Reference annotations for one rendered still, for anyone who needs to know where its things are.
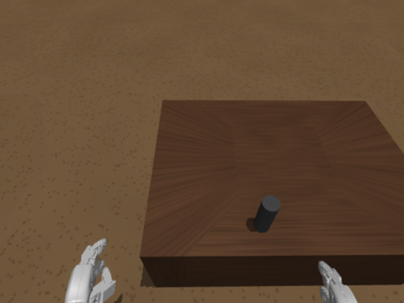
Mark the right robot hand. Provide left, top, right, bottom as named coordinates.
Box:
left=318, top=261, right=358, bottom=303

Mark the left robot hand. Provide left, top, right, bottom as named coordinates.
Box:
left=64, top=239, right=116, bottom=303

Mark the can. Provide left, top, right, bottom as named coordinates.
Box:
left=253, top=195, right=281, bottom=233

